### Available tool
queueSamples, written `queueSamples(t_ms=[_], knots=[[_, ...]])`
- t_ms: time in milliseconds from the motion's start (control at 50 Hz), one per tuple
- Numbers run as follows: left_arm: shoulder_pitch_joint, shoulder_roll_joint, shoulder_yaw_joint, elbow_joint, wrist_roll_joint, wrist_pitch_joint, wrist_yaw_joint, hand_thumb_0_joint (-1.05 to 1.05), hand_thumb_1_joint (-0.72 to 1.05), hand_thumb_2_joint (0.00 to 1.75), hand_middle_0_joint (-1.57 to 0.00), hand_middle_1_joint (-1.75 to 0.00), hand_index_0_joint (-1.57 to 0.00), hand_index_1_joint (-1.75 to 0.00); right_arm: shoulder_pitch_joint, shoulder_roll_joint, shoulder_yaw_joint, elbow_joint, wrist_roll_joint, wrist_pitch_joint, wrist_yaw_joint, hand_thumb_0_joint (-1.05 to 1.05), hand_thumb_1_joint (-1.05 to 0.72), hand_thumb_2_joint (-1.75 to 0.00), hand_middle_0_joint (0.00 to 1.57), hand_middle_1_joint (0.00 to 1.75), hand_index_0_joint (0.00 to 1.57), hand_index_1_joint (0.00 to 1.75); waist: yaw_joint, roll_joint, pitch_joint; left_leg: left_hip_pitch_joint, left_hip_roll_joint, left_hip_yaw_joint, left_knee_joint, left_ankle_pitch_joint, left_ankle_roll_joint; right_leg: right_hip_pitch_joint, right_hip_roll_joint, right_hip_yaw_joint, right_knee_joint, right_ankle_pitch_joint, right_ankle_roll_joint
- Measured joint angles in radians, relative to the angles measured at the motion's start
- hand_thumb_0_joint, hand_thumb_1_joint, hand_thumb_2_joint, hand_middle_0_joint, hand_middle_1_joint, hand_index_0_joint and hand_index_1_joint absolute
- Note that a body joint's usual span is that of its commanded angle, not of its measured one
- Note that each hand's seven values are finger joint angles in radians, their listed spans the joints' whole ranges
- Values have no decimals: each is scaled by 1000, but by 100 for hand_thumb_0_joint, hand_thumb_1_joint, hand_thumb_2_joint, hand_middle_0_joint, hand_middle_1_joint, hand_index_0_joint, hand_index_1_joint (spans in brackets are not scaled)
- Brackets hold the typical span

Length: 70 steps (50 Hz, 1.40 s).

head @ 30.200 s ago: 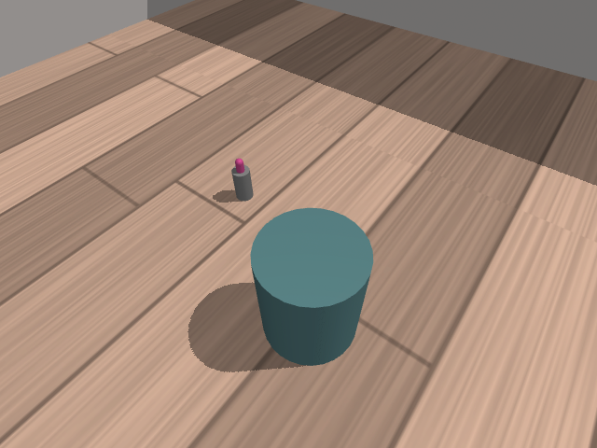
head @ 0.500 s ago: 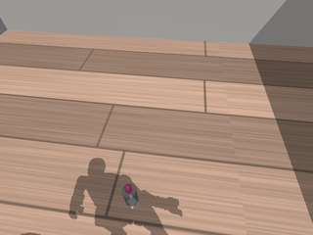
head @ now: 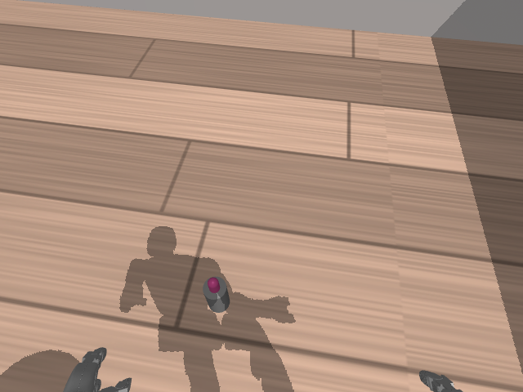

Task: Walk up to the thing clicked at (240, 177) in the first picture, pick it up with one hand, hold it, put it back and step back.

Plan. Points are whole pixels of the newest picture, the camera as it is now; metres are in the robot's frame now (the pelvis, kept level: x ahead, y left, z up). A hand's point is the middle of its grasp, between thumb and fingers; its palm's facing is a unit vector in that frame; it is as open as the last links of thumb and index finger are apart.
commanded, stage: go down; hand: left
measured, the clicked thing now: (216, 292) +0.49 +0.17 -0.66
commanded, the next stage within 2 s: none
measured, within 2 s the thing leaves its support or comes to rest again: neither
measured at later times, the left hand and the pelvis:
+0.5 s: hand (117, 380) +0.17 +0.26 -0.16, palm faces +0.01 -0.94 -0.33, open 16.3 cm; pelvis +0.03 +0.01 -0.04, yaw +0 degrees
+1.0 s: hand (114, 391) +0.15 +0.27 -0.17, palm faces +0.04 -0.94 -0.33, open 16.6 cm; pelvis +0.02 +0.00 -0.07, yaw +1 degrees
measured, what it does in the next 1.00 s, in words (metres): lowers itself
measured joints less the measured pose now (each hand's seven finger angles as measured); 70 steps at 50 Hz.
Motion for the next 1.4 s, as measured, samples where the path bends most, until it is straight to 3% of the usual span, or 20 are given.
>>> queueSamples(t_ms=[60, 140, 240, 380, 620, 840, 1220, 1300, 1400], knots=[[-2, 7, 33, -60, 25, 28, -12, 1, 52, 53, -6, -16, -6, -16, 20, 32, -5, -56, -6, -5, 0, 0, -91, -90, 20, 30, 20, 30, -7, -3, -21, -51, 4, 3, 50, -25, -1, -51, 4, 4, 48, -22, -2], [39, 7, 44, -144, 36, 108, -23, 0, 31, 39, -4, -14, -5, -14, 44, 51, -1, -111, -4, -6, -2, 0, -88, -89, 20, 30, 20, 30, -20, 6, -50, -77, 5, 3, 85, -50, 1, -74, 4, 4, 75, -44, 0], [96, 5, 48, -235, 32, 191, -34, 0, 4, 27, -4, -13, -4, -13, 51, 48, 2, -166, -4, -27, -6, 1, -83, -88, 20, 30, 20, 30, -22, 16, -79, -132, 4, 2, 158, -95, 4, -126, 3, 4, 143, -86, 4], [180, -1, 52, -406, 25, 240, -50, 0, -23, 20, -6, -12, -5, -13, 45, 35, -5, -212, -10, -61, -24, 1, -78, -87, 20, 30, 20, 30, -14, 16, -113, -237, 3, -10, 292, -166, 6, -221, 2, -7, 267, -157, 7], [313, 14, 51, -675, 6, 359, -71, 0, -34, 16, -7, -10, -5, -12, 33, 41, 2, -281, -14, -80, -58, 1, -75, -86, 20, 30, 20, 30, -23, 23, -163, -363, 8, -32, 451, -251, 3, -332, 8, -27, 408, -238, 6], [371, 23, 68, -790, -14, 417, -83, -1, -36, 15, -7, -9, -6, -11, 48, 54, 13, -324, -18, -90, -76, 1, -77, -86, 20, 30, 20, 30, -29, 34, -191, -450, 13, -50, 540, -283, -3, -412, 14, -43, 492, -273, 0], [393, 34, 102, -804, -34, 358, -88, -1, -41, 12, -6, -8, -6, -9, 71, 54, 12, -335, -21, -129, -101, 1, -80, -87, 20, 30, 20, 30, -38, 33, -191, -547, 16, -64, 625, -295, -6, -504, 19, -54, 574, -285, -4], [312, 46, 129, -707, -47, 287, -100, -1, -42, 11, -6, -8, -6, -8, 60, 47, 15, -325, -26, -152, -96, 1, -81, -87, 20, 30, 20, 30, -39, 27, -191, -605, 15, -64, 669, -301, -5, -562, 17, -54, 622, -295, -4], [147, 87, 180, -572, -72, 136, -166, -1, -44, 9, -7, -7, -7, -7, 36, 32, 13, -305, -31, -184, -77, 1, -84, -88, 20, 30, 20, 30, -37, 6, -188, -742, 12, -61, 777, -323, -4, -705, 14, -49, 742, -323, -5]])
